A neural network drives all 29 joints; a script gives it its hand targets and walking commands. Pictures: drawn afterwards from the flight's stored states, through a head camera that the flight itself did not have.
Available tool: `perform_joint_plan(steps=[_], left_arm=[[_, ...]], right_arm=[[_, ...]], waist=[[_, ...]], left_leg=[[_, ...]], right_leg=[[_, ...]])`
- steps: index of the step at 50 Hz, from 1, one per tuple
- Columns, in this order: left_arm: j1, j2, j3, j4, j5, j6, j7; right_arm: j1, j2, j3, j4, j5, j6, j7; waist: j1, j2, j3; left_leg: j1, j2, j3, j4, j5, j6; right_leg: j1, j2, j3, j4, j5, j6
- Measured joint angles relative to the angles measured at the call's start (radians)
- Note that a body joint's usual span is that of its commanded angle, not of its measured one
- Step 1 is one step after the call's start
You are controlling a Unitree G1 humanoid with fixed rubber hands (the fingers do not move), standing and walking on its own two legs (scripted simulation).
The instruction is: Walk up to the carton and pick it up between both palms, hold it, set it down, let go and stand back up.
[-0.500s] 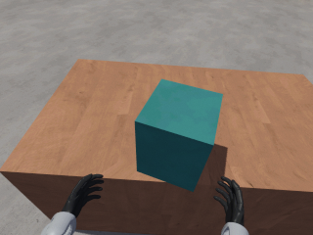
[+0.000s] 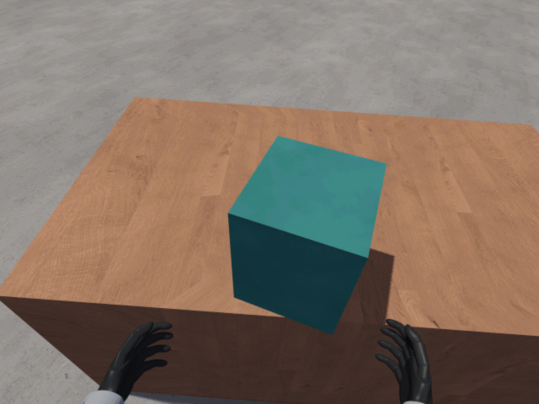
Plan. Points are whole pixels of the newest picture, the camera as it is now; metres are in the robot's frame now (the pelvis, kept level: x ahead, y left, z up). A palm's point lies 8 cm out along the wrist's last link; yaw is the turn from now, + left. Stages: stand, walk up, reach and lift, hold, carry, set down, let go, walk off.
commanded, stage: set down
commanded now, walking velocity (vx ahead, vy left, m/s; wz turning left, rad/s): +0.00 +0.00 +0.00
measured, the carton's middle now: (305, 235) +0.42 -0.02 +0.00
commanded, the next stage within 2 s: let go in 1.50 s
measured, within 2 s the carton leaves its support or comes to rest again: neither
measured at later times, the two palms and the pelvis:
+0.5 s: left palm (123, 379) +0.17 +0.24 -0.04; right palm (434, 393) +0.18 -0.20 -0.03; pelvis +0.01 -0.01 +0.00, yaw +0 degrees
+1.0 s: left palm (135, 383) +0.17 +0.22 -0.05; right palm out of the picture +0.17 -0.22 -0.05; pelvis +0.02 -0.01 +0.00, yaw +0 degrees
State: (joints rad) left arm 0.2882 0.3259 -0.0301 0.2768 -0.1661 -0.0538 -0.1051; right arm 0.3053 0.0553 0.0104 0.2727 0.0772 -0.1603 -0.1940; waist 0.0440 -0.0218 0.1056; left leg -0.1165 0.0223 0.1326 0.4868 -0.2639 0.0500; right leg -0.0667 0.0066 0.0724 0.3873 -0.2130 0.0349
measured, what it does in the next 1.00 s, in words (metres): stands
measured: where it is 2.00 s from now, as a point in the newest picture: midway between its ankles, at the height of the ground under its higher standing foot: outside the picture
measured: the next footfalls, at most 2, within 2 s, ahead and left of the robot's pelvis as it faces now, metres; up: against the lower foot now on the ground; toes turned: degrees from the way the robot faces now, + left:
none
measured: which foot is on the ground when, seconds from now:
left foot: down 0.00-1.00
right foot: down 0.00-1.00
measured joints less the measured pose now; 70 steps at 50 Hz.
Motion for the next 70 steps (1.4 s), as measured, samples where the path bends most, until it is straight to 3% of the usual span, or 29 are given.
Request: perform_joint_plan(steps=[25, 42, 70], left_arm=[[0.000, 0.000, 0.000, 0.000, 0.015, 0.080, 0.055], [0.000, -0.032, 0.000, 0.004, 0.069, 0.110, 0.062], [-0.005, -0.105, 0.000, 0.071, 0.136, 0.203, 0.145]], right_arm=[[0.000, -0.086, -0.072, 0.034, -0.016, 0.051, 0.134], [0.000, -0.125, -0.074, 0.123, -0.024, -0.002, 0.174], [-0.063, -0.182, -0.090, 0.303, -0.086, -0.003, 0.256]], waist=[[0.000, 0.009, -0.001], [0.000, 0.013, -0.001], [0.000, 0.015, -0.002]], left_leg=[[0.000, 0.000, 0.000, -0.019, 0.000, -0.004], [0.000, 0.000, 0.000, -0.042, 0.004, -0.012], [0.000, 0.001, 0.000, -0.045, 0.004, -0.013]], right_leg=[[-0.009, 0.001, 0.000, 0.000, -0.009, -0.005], [-0.013, 0.002, 0.000, -0.015, -0.011, -0.008], [-0.014, 0.003, 0.000, -0.016, -0.012, -0.011]])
